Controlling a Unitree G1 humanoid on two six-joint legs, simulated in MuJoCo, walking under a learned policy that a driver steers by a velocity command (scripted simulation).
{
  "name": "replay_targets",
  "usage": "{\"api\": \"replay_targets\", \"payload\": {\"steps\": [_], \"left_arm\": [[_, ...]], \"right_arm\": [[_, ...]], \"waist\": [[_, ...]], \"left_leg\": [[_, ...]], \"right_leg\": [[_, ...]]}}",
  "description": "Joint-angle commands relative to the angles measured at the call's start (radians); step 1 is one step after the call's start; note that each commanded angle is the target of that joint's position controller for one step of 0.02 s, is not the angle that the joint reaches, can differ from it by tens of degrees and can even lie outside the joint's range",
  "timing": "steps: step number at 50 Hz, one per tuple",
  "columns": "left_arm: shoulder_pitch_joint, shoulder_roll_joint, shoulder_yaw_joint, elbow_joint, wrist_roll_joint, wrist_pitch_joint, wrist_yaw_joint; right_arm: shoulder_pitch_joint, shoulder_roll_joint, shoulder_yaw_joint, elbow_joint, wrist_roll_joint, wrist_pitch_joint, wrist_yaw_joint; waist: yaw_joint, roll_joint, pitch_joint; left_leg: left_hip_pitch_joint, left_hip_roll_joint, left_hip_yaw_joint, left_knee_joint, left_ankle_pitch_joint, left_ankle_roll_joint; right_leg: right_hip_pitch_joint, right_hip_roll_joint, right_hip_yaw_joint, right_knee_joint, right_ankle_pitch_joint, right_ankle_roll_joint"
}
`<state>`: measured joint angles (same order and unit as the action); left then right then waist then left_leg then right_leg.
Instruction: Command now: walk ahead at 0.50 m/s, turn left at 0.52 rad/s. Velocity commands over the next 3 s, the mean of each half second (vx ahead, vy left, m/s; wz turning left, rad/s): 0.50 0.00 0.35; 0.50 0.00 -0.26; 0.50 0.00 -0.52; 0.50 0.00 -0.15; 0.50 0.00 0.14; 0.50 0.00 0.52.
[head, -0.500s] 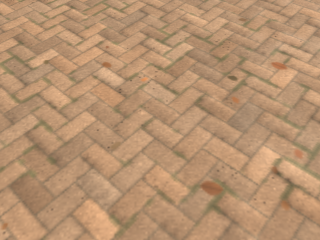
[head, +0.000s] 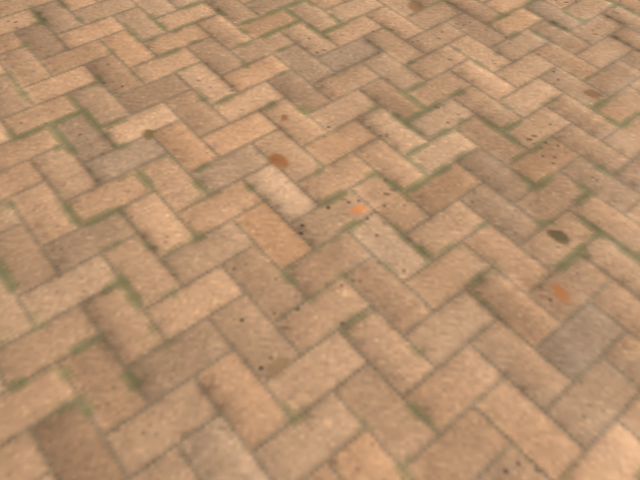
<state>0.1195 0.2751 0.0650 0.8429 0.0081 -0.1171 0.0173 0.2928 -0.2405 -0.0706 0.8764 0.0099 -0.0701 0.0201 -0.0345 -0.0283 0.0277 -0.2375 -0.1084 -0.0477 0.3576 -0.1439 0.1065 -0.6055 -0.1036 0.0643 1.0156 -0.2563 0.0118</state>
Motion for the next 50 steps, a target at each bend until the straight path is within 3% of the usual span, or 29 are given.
{"api": "replay_targets", "payload": {"steps": [1,5,10,12,13,14,15,16,17,18,19,20,21,23,26,28,31,34,37,38,39,40,41,42,44,45,46,47,50], "left_arm": [[-0.025,0.066,0.02,-0.07,0.007,0.007,0.009],[-0.164,0.042,0.009,-0.117,-0.006,-0.004,-0.008],[-0.218,0.077,0.009,-0.153,-0.013,-0.026,-0.035],[-0.173,0.096,0.014,-0.148,-0.012,-0.036,-0.039],[-0.095,0.115,0.023,-0.127,-0.008,-0.04,-0.036],[0.036,0.152,0.038,-0.1,0.006,-0.044,-0.032],[0.203,0.219,0.054,-0.081,0.012,-0.041,-0.029],[0.293,0.255,0.071,-0.024,0.0,-0.024,-0.04],[0.277,0.157,0.046,-0.036,-0.025,-0.021,-0.044],[0.202,0.111,0.032,-0.051,-0.025,-0.015,-0.041],[0.141,0.102,0.023,-0.064,-0.012,-0.009,-0.042],[0.109,0.088,0.017,-0.065,-0.005,-0.006,-0.043],[0.099,0.077,0.01,-0.063,0.003,-0.007,-0.043],[0.114,0.079,0.01,-0.048,-0.004,-0.008,-0.044],[0.15,0.129,0.023,-0.027,-0.013,-0.004,-0.033],[0.176,0.138,0.024,-0.015,-0.02,0.004,-0.028],[0.238,0.147,0.025,0.01,-0.032,0.016,-0.023],[0.284,0.152,0.025,0.028,-0.039,0.031,-0.019],[0.267,0.173,0.033,0.028,-0.039,0.045,-0.009],[0.263,0.16,0.027,0.024,-0.036,0.047,-0.008],[0.242,0.114,0.01,0.001,-0.022,0.044,-0.01],[0.32,0.016,-0.017,-0.029,-0.013,0.03,-0.008],[0.362,0.041,-0.016,-0.03,-0.039,0.017,-0.01],[0.299,0.129,0.01,-0.033,-0.058,0.019,-0.009],[0.214,0.12,0.018,-0.048,-0.045,0.036,-0.005],[0.213,0.106,0.023,-0.049,-0.038,0.05,-0.005],[0.224,0.082,0.021,-0.051,-0.038,0.063,-0.008],[0.219,0.062,0.018,-0.059,-0.038,0.073,-0.011],[0.174,0.054,0.021,-0.092,-0.032,0.086,-0.013]], "right_arm": [[-0.006,-0.178,-0.04,-0.076,0.005,-0.016,-0.025],[0.051,-0.172,-0.038,-0.069,0.012,-0.005,-0.036],[0.11,-0.159,-0.035,-0.048,0.014,0.008,-0.045],[0.108,-0.164,-0.038,-0.047,0.007,0.014,-0.047],[0.095,-0.157,-0.034,-0.054,0.005,0.016,-0.046],[0.075,-0.13,-0.023,-0.07,-0.002,0.013,-0.04],[0.109,-0.094,-0.008,-0.087,-0.019,0.007,-0.038],[0.256,-0.041,0.009,-0.077,0.016,-0.007,-0.033],[0.2,-0.139,-0.005,-0.066,0.031,-0.013,-0.033],[0.072,-0.176,-0.015,-0.093,0.029,-0.014,-0.032],[0.005,-0.164,-0.014,-0.109,0.014,-0.015,-0.032],[-0.019,-0.15,-0.016,-0.12,0.0,-0.017,-0.03],[-0.01,-0.134,-0.017,-0.123,-0.002,-0.015,-0.027],[0.002,-0.096,-0.01,-0.122,0.002,-0.009,-0.025],[-0.09,-0.072,0.003,-0.159,-0.007,-0.008,-0.025],[-0.161,-0.061,0.01,-0.178,-0.009,-0.012,-0.021],[-0.258,-0.059,0.014,-0.203,-0.002,-0.021,-0.012],[-0.33,-0.079,0.011,-0.231,0.007,-0.033,0.002],[-0.268,-0.128,-0.008,-0.223,0.008,-0.047,0.005],[-0.165,-0.163,-0.026,-0.192,0.002,-0.049,-0.002],[-0.005,-0.218,-0.046,-0.166,-0.015,-0.051,-0.012],[0.122,-0.313,-0.069,-0.15,-0.03,-0.039,-0.021],[0.147,-0.271,-0.059,-0.135,-0.023,-0.029,-0.015],[0.085,-0.196,-0.037,-0.142,-0.012,-0.028,-0.014],[-0.045,-0.12,-0.012,-0.145,-0.011,-0.03,-0.008],[-0.09,-0.096,-0.006,-0.142,-0.016,-0.035,-0.006],[-0.115,-0.097,-0.009,-0.137,-0.02,-0.039,-0.005],[-0.122,-0.104,-0.014,-0.13,-0.022,-0.045,-0.005],[-0.105,-0.132,-0.027,-0.103,-0.027,-0.055,-0.015]], "waist": [[0.025,0.079,-0.033],[-0.028,0.114,-0.013],[-0.046,0.12,-0.015],[-0.018,0.148,-0.023],[0.024,0.151,-0.059],[0.085,0.131,-0.165],[0.128,-0.001,-0.311],[0.082,-0.33,-0.391],[0.11,-0.191,-0.289],[0.12,-0.082,-0.146],[0.096,-0.001,-0.073],[0.071,0.002,-0.038],[0.047,-0.027,-0.04],[0.034,-0.061,-0.048],[0.05,-0.044,-0.029],[0.07,-0.04,-0.02],[0.099,-0.043,0.0],[0.109,-0.053,0.014],[0.043,-0.074,-0.014],[-0.007,-0.064,-0.073],[-0.082,-0.02,-0.198],[-0.085,0.208,-0.354],[-0.074,0.337,-0.422],[-0.071,0.221,-0.261],[-0.02,0.138,-0.095],[0.011,0.156,-0.051],[0.033,0.167,-0.03],[0.041,0.156,-0.022],[0.05,0.101,-0.008]], "left_leg": [[-0.001,0.238,-0.229,-0.168,0.192,0.163],[-0.017,0.198,-0.211,-0.148,0.097,0.11],[0.142,0.264,-0.304,-0.042,0.101,0.098],[0.189,0.284,-0.328,0.014,0.201,0.087],[0.195,0.253,-0.313,0.086,0.325,0.071],[0.139,0.203,-0.271,0.251,0.383,0.046],[-0.062,0.108,-0.186,0.543,0.158,0.001],[-0.395,-0.003,-0.11,0.828,-0.414,-0.06],[-0.517,0.062,-0.166,0.929,-0.421,-0.055],[-0.55,0.099,-0.14,0.935,-0.325,-0.053],[-0.517,0.14,-0.098,0.898,-0.252,-0.057],[-0.49,0.172,-0.08,0.838,-0.205,-0.06],[-0.439,0.198,-0.069,0.794,-0.182,-0.062],[-0.406,0.212,-0.037,0.721,-0.167,-0.073],[-0.442,0.227,-0.01,0.558,-0.059,-0.098],[-0.412,0.217,0.007,0.423,0.057,-0.103],[-0.328,0.17,0.027,0.26,0.175,-0.116],[-0.293,0.146,0.016,0.179,0.169,-0.112],[-0.148,0.131,0.015,0.099,0.098,-0.082],[0.013,0.124,0.026,0.077,0.083,-0.058],[0.269,0.237,-0.067,0.12,0.099,-0.005],[0.631,0.483,-0.39,0.112,0.071,0.103],[0.643,0.562,-0.662,-0.007,-0.107,0.179],[0.513,0.518,-0.543,-0.038,-0.198,0.138],[0.254,0.43,-0.308,-0.108,-0.136,0.084],[0.164,0.397,-0.225,-0.148,-0.082,0.07],[0.1,0.383,-0.166,-0.181,-0.042,0.066],[0.074,0.38,-0.121,-0.205,0.013,0.074],[0.083,0.386,-0.012,-0.228,0.141,0.09]], "right_leg": [[-0.023,0.014,-0.011,-0.176,0.163,0.032],[0.056,0.074,-0.019,-0.436,0.359,0.029],[0.074,0.086,0.0,-0.55,0.316,0.004],[0.131,0.092,-0.018,-0.571,0.234,-0.028],[0.24,0.11,-0.042,-0.61,0.226,-0.056],[0.454,0.05,0.005,-0.574,0.255,-0.108],[0.761,-0.12,0.21,-0.526,0.287,-0.196],[1.006,-0.298,0.637,-0.649,0.063,-0.334],[0.953,-0.282,0.68,-0.702,-0.15,-0.299],[0.809,-0.242,0.529,-0.722,-0.121,-0.256],[0.671,-0.202,0.42,-0.75,-0.002,-0.24],[0.586,-0.172,0.355,-0.773,0.095,-0.239],[0.535,-0.141,0.298,-0.792,0.159,-0.23],[0.496,-0.114,0.223,-0.826,0.241,-0.237],[0.484,-0.117,0.153,-0.868,0.325,-0.251],[0.471,-0.088,0.102,-0.876,0.342,-0.231],[0.449,-0.063,0.072,-0.86,0.319,-0.211],[0.492,-0.096,0.119,-0.815,0.282,-0.202],[0.518,-0.115,0.161,-0.721,0.306,-0.168],[0.488,-0.072,0.136,-0.615,0.389,-0.144],[0.36,-0.013,0.093,-0.382,0.314,-0.108],[0.028,0.121,-0.019,-0.018,-0.056,-0.041],[-0.127,0.124,0.046,0.175,-0.352,-0.032],[-0.195,0.067,0.069,0.253,-0.287,-0.035],[-0.153,0.001,0.033,0.207,-0.135,-0.033],[-0.11,-0.025,0.038,0.166,-0.088,-0.032],[-0.066,-0.038,0.035,0.151,-0.056,-0.028],[-0.055,-0.041,0.03,0.145,-0.024,-0.023],[-0.104,-0.045,0.045,0.071,0.089,-0.01]]}}
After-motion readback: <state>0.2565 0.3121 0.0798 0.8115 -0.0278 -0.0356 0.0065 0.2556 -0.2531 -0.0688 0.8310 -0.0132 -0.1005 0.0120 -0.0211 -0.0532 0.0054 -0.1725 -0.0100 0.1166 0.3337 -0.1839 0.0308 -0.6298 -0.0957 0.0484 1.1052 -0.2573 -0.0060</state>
